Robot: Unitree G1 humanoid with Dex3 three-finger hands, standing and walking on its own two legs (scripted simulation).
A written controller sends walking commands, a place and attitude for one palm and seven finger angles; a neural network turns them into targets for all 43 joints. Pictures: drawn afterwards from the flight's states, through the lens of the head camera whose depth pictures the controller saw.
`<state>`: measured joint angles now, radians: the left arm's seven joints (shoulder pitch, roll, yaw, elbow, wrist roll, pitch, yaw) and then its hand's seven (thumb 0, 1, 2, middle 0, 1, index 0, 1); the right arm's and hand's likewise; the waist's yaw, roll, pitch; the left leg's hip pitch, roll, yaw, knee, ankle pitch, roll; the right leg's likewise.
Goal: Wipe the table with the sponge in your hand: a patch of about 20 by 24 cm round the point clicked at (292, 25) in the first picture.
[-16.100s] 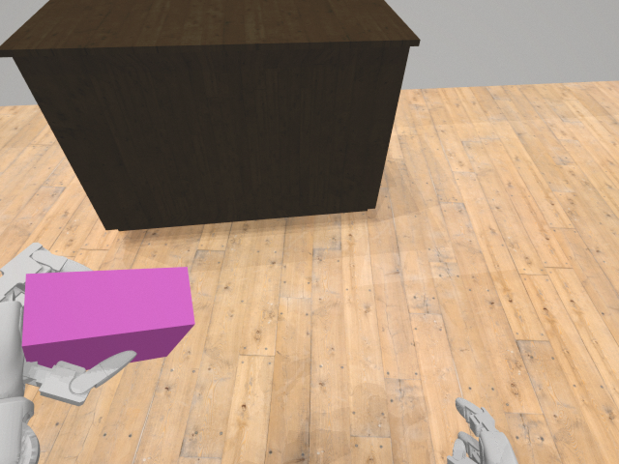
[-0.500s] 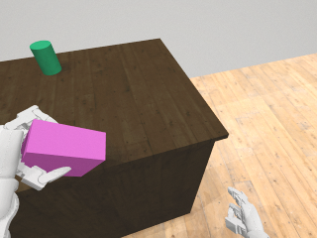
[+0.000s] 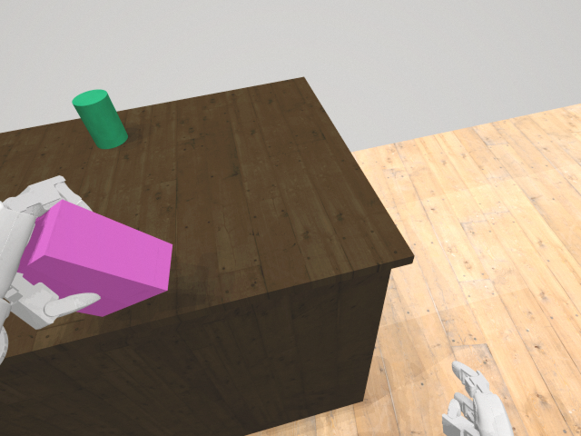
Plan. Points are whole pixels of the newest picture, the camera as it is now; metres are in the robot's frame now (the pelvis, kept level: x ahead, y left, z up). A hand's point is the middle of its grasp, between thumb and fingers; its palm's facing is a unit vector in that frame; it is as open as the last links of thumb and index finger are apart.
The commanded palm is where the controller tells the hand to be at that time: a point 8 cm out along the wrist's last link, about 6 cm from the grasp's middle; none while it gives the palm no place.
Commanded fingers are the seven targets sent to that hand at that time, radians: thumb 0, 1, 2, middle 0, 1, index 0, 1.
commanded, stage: turn the palm down, sponge in hand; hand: left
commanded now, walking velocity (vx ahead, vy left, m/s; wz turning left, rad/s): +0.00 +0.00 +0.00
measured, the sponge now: (104, 272) +0.24 +0.26 +0.16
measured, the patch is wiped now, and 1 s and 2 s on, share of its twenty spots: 0.00 0.00 0.00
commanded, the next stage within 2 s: move the sponge above the wiping area in 1.40 s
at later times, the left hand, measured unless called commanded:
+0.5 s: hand (18, 233) +0.23 +0.32 +0.22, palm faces +0.29 -0.25 -0.93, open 10.3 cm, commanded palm +0.19 +0.32 +0.29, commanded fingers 0.00 0.10 1.30 -1.20 -1.60 -1.20 -1.60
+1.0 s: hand out of the picture +0.21 +0.31 +0.24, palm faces +0.22 -0.05 -0.97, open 10.3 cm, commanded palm +0.16 +0.31 +0.31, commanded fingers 0.00 0.10 1.30 -1.20 -1.60 -1.20 -1.60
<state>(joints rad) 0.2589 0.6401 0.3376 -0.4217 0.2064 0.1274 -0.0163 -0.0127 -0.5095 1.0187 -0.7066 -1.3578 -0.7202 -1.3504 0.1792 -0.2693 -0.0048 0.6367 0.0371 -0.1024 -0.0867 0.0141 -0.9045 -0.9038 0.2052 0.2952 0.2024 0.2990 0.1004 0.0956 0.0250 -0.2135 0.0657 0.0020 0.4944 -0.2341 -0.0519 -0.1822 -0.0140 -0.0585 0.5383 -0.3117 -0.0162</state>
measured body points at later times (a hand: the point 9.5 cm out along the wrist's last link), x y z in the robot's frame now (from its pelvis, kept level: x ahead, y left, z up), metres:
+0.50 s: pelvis +0.00 +0.03 +0.00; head +0.00 -0.01 +0.45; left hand +0.21 +0.33 +0.27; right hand +0.25 -0.16 -0.07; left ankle +0.02 +0.16 -0.73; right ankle -0.01 -0.10 -0.73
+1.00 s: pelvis -0.03 +0.03 +0.01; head -0.03 -0.03 +0.45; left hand +0.20 +0.31 +0.29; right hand +0.25 -0.14 -0.07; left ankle +0.02 +0.16 -0.73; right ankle -0.01 -0.10 -0.73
